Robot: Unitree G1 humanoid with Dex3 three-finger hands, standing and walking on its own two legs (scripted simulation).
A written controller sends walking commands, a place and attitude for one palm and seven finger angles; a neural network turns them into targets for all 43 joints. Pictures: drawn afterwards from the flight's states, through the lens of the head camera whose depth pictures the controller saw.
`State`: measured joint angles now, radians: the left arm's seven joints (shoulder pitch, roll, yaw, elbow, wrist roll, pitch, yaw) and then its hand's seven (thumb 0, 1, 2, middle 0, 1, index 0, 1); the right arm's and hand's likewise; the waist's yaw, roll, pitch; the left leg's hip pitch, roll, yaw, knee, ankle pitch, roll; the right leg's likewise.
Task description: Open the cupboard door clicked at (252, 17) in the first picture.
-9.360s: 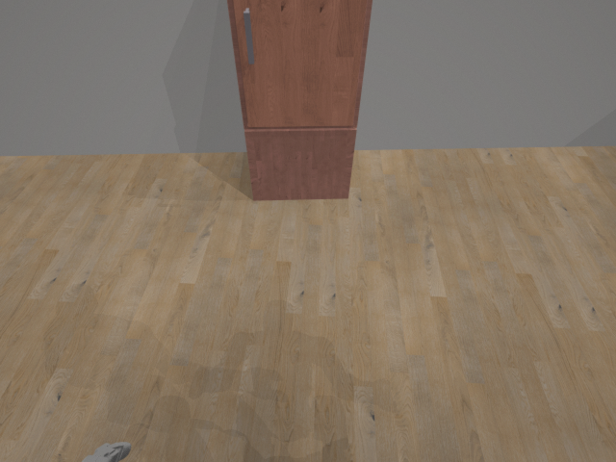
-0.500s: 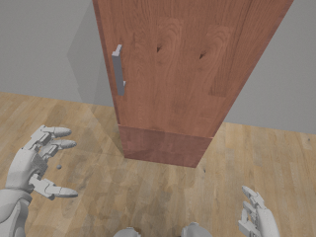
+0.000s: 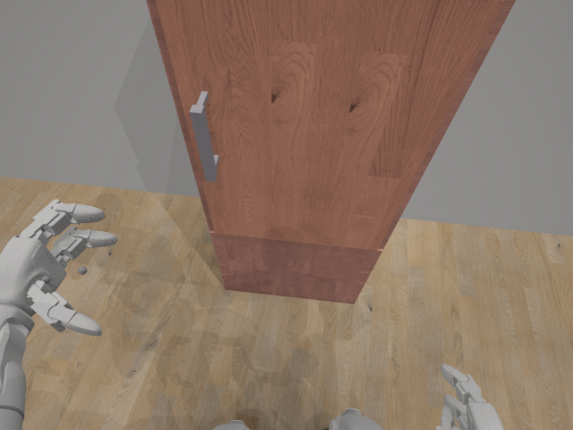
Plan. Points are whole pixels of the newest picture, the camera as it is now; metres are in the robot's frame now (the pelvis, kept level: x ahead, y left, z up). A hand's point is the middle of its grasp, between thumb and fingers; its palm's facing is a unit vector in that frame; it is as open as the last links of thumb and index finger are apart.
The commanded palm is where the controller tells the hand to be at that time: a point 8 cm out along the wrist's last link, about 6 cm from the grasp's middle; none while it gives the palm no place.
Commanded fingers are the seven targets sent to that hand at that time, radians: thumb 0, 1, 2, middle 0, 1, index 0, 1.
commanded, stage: raise the hand with hooked fingers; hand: left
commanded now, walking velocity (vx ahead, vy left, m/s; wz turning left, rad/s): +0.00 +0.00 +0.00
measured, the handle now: (207, 139) +0.55 +0.17 +0.05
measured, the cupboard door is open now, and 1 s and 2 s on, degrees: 0 0 0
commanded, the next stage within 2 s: move the hooked fingers beside the handle in 0.38 s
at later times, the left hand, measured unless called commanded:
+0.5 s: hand (90, 282) +0.28 +0.26 +0.06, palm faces -0.03 -1.00 -0.04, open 14.0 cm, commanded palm +0.26 +0.31 +0.06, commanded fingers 0.00 -0.50 0.30 -0.30 -1.20 -0.30 -1.20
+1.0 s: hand (116, 237) +0.35 +0.25 +0.06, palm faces -0.04 -1.00 -0.03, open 14.0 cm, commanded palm +0.33 +0.30 +0.06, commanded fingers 0.00 -0.50 0.30 -0.30 -1.20 -0.30 -1.20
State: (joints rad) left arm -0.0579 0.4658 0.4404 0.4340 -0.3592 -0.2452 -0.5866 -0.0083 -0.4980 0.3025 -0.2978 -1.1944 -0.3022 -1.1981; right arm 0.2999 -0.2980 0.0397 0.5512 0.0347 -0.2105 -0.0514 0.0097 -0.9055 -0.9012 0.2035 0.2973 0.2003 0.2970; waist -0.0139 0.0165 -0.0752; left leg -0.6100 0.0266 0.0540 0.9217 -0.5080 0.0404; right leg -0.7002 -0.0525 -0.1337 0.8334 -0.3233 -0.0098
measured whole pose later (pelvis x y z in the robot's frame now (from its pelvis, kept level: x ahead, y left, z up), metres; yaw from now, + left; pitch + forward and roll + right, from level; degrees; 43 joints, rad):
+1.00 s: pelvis -0.01 -0.01 +0.00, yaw -1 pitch +13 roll -1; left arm -0.28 0.47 0.44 0.65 -0.30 -0.29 -0.54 -0.01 -0.50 0.30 -0.30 -1.20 -0.30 -1.20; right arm 0.32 -0.29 0.04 0.55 0.03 -0.16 -0.06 0.01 -0.91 -0.90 0.20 0.30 0.20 0.30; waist -0.05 0.00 -0.07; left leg -0.66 0.03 0.07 0.93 -0.50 0.03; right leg -0.76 -0.05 -0.12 0.85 -0.32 -0.02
